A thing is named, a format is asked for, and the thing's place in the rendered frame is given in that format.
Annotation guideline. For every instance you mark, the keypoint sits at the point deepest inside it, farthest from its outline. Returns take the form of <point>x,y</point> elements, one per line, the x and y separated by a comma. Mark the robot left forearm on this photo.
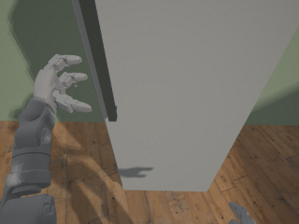
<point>30,159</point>

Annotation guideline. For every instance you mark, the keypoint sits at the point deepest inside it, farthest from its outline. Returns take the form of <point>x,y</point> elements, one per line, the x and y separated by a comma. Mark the handle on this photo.
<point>93,30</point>

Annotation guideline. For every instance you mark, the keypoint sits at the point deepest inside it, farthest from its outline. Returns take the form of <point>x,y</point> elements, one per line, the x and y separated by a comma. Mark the left robot hand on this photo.
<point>47,83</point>

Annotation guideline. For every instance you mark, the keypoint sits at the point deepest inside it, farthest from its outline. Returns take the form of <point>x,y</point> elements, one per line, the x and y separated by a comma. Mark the right robot hand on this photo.
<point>241,213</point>

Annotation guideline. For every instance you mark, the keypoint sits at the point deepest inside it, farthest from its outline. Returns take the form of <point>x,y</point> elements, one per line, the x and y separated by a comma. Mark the robot left upper arm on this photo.
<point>35,209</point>

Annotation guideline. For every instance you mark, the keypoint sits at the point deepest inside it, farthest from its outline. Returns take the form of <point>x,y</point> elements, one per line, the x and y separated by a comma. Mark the fridge door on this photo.
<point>185,75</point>

